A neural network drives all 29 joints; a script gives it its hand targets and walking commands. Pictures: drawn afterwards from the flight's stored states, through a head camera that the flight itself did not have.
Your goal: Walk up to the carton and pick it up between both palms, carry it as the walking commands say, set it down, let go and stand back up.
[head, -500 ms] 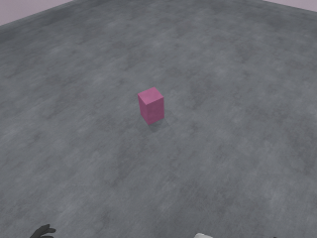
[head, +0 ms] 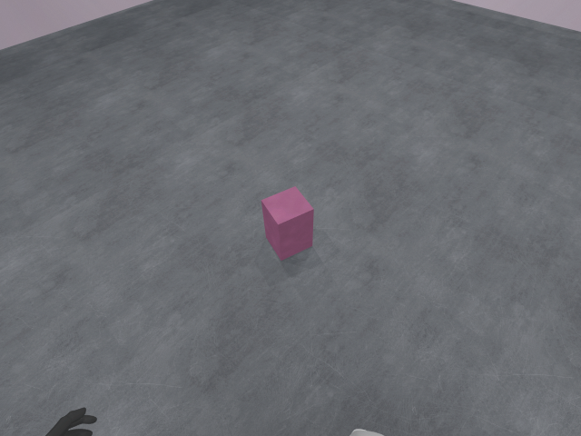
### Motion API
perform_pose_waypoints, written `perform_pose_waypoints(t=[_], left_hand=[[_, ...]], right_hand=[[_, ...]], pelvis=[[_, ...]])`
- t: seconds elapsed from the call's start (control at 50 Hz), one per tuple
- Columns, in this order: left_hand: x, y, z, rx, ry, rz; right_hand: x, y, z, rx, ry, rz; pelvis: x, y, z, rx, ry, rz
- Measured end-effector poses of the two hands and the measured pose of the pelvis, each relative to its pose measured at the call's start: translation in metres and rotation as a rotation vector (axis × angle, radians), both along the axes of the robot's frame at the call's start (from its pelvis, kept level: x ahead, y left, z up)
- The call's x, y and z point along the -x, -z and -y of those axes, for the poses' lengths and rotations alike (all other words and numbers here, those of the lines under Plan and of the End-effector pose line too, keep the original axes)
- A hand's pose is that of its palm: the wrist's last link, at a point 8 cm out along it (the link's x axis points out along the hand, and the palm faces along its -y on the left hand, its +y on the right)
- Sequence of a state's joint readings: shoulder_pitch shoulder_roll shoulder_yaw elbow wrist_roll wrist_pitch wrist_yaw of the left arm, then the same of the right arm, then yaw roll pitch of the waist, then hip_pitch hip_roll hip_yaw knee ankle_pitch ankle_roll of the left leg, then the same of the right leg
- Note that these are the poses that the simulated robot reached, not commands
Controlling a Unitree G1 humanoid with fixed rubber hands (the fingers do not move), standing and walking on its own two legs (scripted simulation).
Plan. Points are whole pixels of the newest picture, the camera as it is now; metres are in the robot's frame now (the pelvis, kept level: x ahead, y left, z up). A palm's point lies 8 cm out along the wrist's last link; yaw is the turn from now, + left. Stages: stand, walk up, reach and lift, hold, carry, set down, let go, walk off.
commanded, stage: walk up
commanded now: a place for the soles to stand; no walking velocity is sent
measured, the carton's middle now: (288, 224) +0.97 +0.03 -0.63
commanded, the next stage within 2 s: none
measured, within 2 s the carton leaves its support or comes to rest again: neither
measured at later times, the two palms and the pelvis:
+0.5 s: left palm (47, 368) +0.24 +0.38 -0.06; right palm (473, 360) +0.24 -0.27 -0.08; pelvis +0.16 +0.05 +0.01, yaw +2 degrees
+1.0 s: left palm (68, 296) +0.36 +0.41 -0.08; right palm (429, 271) +0.40 -0.24 -0.08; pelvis +0.31 +0.07 +0.00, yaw +3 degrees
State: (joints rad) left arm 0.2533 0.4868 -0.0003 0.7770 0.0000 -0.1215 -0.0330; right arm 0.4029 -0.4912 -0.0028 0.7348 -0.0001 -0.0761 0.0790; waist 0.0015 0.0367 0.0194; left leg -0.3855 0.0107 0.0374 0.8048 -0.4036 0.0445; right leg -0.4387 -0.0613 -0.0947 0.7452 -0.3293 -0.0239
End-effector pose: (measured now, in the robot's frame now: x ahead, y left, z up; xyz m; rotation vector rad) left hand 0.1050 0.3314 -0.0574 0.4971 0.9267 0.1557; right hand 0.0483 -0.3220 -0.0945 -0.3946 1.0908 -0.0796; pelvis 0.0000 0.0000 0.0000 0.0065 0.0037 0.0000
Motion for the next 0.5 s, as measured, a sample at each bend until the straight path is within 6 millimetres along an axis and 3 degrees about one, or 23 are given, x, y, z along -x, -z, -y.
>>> perform_pose_waypoints(t=[0.14,0.26,0.34,0.5], left_hand=[[-0.012,0.000,-0.004,0.011,-0.046,-0.050],[-0.047,0.002,-0.032,0.007,-0.064,-0.055],[-0.079,0.016,-0.051,0.011,-0.065,-0.056],[-0.131,0.006,-0.048,0.023,-0.059,-0.057]], right_hand=[[-0.100,-0.012,-0.012,-0.009,-0.042,0.113],[-0.171,-0.020,-0.038,-0.002,-0.073,0.182],[-0.187,-0.012,-0.050,0.020,-0.073,0.171],[-0.195,-0.014,-0.053,0.008,-0.039,0.088]], pelvis=[[-0.045,-0.007,-0.004,0.008,-0.025,0.005],[-0.088,-0.004,-0.028,0.015,-0.040,0.015],[-0.114,0.007,-0.045,0.019,-0.038,0.023],[-0.159,-0.005,-0.048,0.004,-0.027,0.014]])
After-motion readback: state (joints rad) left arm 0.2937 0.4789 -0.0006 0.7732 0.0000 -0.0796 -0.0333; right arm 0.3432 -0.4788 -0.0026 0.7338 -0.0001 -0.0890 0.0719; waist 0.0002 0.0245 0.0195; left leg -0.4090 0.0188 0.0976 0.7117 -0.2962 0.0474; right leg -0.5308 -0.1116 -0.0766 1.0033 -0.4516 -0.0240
